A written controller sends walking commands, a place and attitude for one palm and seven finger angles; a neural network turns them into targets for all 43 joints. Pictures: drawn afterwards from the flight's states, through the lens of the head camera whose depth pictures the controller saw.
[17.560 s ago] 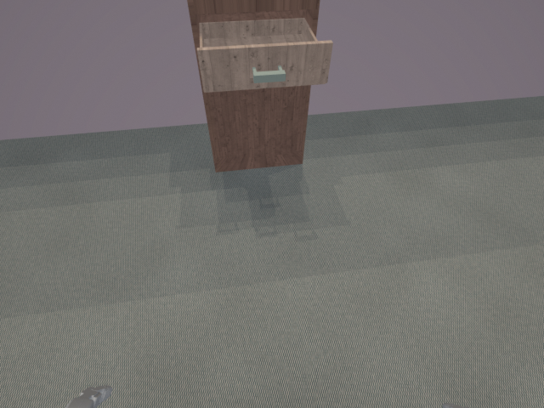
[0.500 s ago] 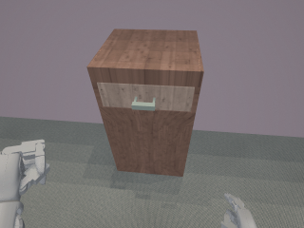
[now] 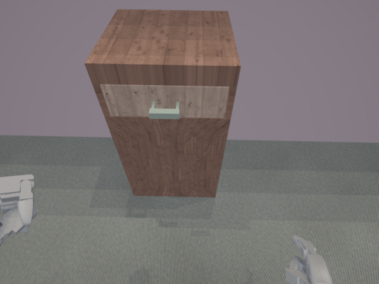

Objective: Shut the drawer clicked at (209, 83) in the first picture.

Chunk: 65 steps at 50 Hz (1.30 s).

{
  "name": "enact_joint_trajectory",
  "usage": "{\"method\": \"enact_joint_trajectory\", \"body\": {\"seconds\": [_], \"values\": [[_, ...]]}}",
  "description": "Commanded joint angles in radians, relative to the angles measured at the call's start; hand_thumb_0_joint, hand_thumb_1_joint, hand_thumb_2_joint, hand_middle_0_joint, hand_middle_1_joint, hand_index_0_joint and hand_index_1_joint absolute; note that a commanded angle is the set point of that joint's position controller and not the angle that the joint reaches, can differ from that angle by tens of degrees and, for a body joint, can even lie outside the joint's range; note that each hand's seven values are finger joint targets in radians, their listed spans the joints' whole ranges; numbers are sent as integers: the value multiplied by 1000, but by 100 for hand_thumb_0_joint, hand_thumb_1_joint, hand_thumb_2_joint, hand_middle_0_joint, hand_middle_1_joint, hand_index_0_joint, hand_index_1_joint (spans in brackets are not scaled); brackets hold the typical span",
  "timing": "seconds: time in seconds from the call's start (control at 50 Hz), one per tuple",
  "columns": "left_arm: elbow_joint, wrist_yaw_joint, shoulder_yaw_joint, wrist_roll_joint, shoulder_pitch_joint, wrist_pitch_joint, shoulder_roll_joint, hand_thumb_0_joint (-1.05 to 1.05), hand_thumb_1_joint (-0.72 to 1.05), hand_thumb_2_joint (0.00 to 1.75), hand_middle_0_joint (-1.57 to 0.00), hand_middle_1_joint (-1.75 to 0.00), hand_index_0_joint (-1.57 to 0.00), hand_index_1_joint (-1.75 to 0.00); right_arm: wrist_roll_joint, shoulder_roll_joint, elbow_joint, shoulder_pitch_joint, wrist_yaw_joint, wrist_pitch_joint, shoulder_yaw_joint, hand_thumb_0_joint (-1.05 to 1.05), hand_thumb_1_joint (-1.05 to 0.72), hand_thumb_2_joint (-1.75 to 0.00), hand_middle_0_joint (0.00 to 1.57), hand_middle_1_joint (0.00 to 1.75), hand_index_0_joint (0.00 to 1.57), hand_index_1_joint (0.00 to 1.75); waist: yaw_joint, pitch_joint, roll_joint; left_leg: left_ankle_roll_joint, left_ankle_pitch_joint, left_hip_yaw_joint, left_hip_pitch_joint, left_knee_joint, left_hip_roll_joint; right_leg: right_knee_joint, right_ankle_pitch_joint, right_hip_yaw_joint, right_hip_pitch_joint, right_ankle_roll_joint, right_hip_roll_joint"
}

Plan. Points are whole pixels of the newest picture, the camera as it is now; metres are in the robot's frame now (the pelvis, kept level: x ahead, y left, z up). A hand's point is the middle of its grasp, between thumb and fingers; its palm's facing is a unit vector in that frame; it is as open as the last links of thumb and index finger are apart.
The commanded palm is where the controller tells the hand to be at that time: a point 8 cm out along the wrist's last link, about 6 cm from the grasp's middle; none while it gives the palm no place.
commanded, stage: step back with the hand held close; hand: left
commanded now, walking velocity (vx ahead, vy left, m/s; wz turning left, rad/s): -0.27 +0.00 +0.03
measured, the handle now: (165, 109) +0.66 +0.13 -0.06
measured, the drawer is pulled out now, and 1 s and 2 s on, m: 0.00 0.00 0.00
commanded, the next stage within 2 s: stop stepping back and stand still in 1.10 s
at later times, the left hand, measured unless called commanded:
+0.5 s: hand (5, 252) +0.13 +0.25 +0.16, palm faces +0.38 -0.77 -0.51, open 3.2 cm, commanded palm +0.06 +0.28 +0.18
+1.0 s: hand out of the picture +0.08 +0.23 +0.16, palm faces +0.38 -0.80 -0.47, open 3.2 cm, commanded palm +0.02 +0.26 +0.18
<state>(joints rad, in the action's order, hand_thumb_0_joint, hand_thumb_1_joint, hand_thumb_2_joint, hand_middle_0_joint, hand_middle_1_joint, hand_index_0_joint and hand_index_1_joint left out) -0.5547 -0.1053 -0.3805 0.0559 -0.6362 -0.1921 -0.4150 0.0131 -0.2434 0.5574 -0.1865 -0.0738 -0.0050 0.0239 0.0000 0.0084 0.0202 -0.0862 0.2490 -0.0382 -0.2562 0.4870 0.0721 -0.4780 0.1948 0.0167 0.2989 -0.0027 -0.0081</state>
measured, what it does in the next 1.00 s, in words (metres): walks backwards: right foot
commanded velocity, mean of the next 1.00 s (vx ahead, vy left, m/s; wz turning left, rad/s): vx -0.36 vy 0.00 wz -0.02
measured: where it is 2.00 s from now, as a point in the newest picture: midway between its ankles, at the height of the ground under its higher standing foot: outside the picture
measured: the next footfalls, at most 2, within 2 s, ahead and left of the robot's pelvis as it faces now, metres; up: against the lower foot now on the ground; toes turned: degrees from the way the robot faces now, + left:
right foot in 1.00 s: -0.25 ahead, -0.15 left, +0.00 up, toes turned +1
left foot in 1.38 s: -0.03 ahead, +0.07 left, +0.00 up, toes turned -1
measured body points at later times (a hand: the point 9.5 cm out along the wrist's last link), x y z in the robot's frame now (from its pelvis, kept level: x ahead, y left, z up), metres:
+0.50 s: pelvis -0.06 +0.00 -0.01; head -0.03 +0.01 +0.44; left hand +0.11 +0.29 +0.19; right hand +0.12 -0.24 -0.09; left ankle +0.00 +0.06 -0.74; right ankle +0.01 -0.12 -0.74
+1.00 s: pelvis -0.12 -0.02 -0.01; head -0.07 +0.01 +0.44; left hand +0.05 +0.27 +0.18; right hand +0.07 -0.24 -0.09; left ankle +0.00 +0.06 -0.74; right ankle -0.28 -0.15 -0.72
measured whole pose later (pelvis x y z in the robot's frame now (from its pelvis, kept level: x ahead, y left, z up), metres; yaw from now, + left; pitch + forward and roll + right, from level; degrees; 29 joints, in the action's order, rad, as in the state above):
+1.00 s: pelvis -0.12 -0.02 -0.01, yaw -1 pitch +8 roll -2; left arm -0.60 -0.13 -0.44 0.04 -0.61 -0.31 -0.39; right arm -0.03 -0.16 0.62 -0.17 -0.04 0.13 0.00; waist 0.03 -0.04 -0.02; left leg -0.06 0.04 -0.07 -0.57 0.47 -0.03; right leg -0.47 0.39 -0.04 0.11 -0.01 -0.04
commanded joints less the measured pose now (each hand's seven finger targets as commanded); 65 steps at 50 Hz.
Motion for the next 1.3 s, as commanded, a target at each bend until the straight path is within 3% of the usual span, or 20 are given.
{"method": "enact_joint_trajectory", "body": {"seconds": [0.0, 0.08, 0.16, 0.26, 0.32, 0.44, 0.56, 0.64, 0.68, 0.72, 0.78, 0.84, 0.92, 0.98, 1.04, 1.08, 1.12, 1.16, 1.22, 1.28], "values": [[-147, -25, -100, -5, 10, -59, -115, 0, 90, 90, -140, -160, -140, -160, -4, -121, -168, 102, -10, 56, 42, 0, -90, -90, 20, 30, 20, 30, 3, -98, 26, -5, -111, 184, -210, -164, -195, -66, -174, -84, -226, 6, 42], [-141, -29, -93, -28, 55, -72, -110, 0, 90, 90, -140, -160, -140, -160, -3, -130, -177, 96, -11, 64, 42, 0, -90, -90, 20, 30, 20, 30, -7, -26, -9, -31, 258, 208, -386, -186, -185, -37, -33, -134, -250, -1, 51], [-193, -38, -97, -47, 83, -96, -119, 0, 90, 90, -140, -160, -140, -160, -9, -133, -184, 82, -9, 79, 42, 0, -90, -90, 20, 30, 20, 30, -14, -26, -21, -37, 369, 229, -388, -168, -179, 4, 113, -155, -191, -6, 57], [-256, -48, -120, -67, 86, -118, -128, 0, 90, 90, -140, -160, -140, -160, -17, -135, -192, 82, -16, 105, 38, 0, -90, -90, 20, 30, 20, 30, -4, -71, 131, -63, 451, 310, -526, -295, -256, -206, -38, -82, -353, 19, -21], [-256, -48, -153, -74, 84, -121, -151, 0, 90, 90, -140, -160, -140, -160, -22, -133, -194, 83, -17, 117, 45, 0, -90, -90, 20, 30, 20, 30, -2, -81, 131, -70, 384, 312, -558, -273, -267, -254, -113, -91, -395, 22, -39], [-212, -24, -139, -42, 36, -136, -125, 0, 90, 90, -140, -160, -140, -160, -20, -124, -159, 64, -3, 114, 54, 0, -90, -90, 20, 30, 20, 30, -10, -135, -11, -26, 22, 222, -365, -103, -201, -158, -295, -172, -278, -6, 17], [-243, -25, -153, -44, 40, -147, -151, 0, 90, 90, -140, -160, -140, -160, -15, -125, -171, 72, 6, 99, 60, 0, -90, -90, 20, 30, 20, 30, -23, -110, -29, -22, 308, 198, -379, -34, -154, -33, -17, -270, -146, -34, 70], [-272, -40, -171, -40, 44, -163, -173, 0, 90, 90, -140, -160, -140, -160, -18, -115, -167, 59, 10, 94, 58, 0, -90, -90, 20, 30, 20, 30, -34, -98, -36, -6, 309, 204, -299, 13, -137, 45, 150, -281, -3, -54, 97], [-285, -44, -167, -41, 30, -171, -166, 0, 90, 90, -140, -160, -140, -160, -20, -120, -168, 64, 5, 103, 54, 0, -90, -90, 20, 30, 20, 30, -38, -115, 30, -22, 296, 246, -296, -75, -178, -39, 78, -193, -21, -26, 37], [-293, -45, -182, -51, 29, -174, -163, 0, 90, 90, -140, -160, -140, -160, -20, -129, -173, 84, -7, 124, 56, 0, -90, -90, 20, 30, 20, 30, -22, -146, 190, -65, 380, 365, -475, -267, -299, -299, -45, -83, -236, 16, -69], [-265, -41, -200, -64, 45, -172, -160, 0, 90, 90, -140, -160, -140, -160, -31, -127, -149, 71, -6, 143, 69, 0, -90, -90, 20, 30, 20, 30, -18, -122, 191, -116, 512, 406, -603, -370, -415, -551, 164, -93, -300, 24, -113], [-218, -36, -159, -43, 29, -165, -114, 0, 90, 90, -140, -160, -140, -160, -37, -104, -125, 58, 0, 155, 64, 0, -90, -90, 20, 30, 20, 30, -11, -61, 74, -84, 308, 347, -404, -286, -368, -330, 251, -80, -160, 10, -78], [-230, -25, -82, -9, 35, -172, -81, 0, 90, 90, -140, -160, -140, -160, -48, -92, -56, 39, 15, 179, 55, 0, -90, -90, 20, 30, 20, 30, -12, -126, 139, 9, 22, 275, 9, -243, -314, 69, 275, -38, -3, -15, -41], [-293, -18, -99, -13, 112, -205, -144, 0, 90, 90, -140, -160, -140, -160, -47, -88, -28, 34, 18, 169, 53, 0, -90, -90, 20, 30, 20, 30, 14, -266, 67, 39, -517, 118, 287, -8, -242, 222, -81, -84, 31, 3, 28], [-386, -21, -188, -6, 109, -219, -231, 0, 90, 90, -140, -160, -140, -160, -40, -65, -80, 85, 9, 166, 40, 0, -90, -90, 20, 30, 20, 30, 24, -435, 14, 39, -725, 6, 418, 49, -199, 94, -445, -44, -24, 54, 29], [-399, -17, -224, 18, 47, -209, -250, 0, 90, 90, -140, -160, -140, -160, -3, -70, -133, 101, 7, 162, 35, 0, -90, -90, 20, 30, 20, 30, 17, -480, -78, 27, -737, -21, 430, 81, -175, 43, -651, -26, -49, 132, 32], [-296, -5, -305, 31, -149, -196, -275, 0, 90, 90, -140, -160, -140, -160, 5, -71, -173, 127, 7, 151, 18, 0, -90, -90, 20, 30, 20, 30, 28, -417, -74, 28, -562, 4, 343, 77, -165, 64, -566, -24, -11, 127, 60], [-237, 12, -285, 30, -167, -180, -247, 0, 90, 90, -140, -160, -140, -160, 9, -74, -194, 158, 2, 131, 6, 0, -90, -90, 20, 30, 20, 30, 12, -271, -58, 47, -336, -6, 244, 91, -145, 121, -421, -42, 70, 90, 98], [-181, 6, -216, 48, -92, -161, -207, 0, 90, 90, -140, -160, -140, -160, -1, -77, -149, 121, 1, 119, 23, 0, -90, -90, 20, 30, 20, 30, -18, -52, -54, 77, -60, -8, 159, 183, -98, 264, -2, -107, 271, 46, 173], [-67, -17, -132, 26, 17, -127, -170, 0, 90, 90, -140, -160, -140, -160, -8, -85, -106, 77, -11, 114, 28, 0, -90, -90, 20, 30, 20, 30, -29, 133, -137, 94, -16, 59, 81, 338, -96, 353, 320, -185, 410, -69, 231]]}}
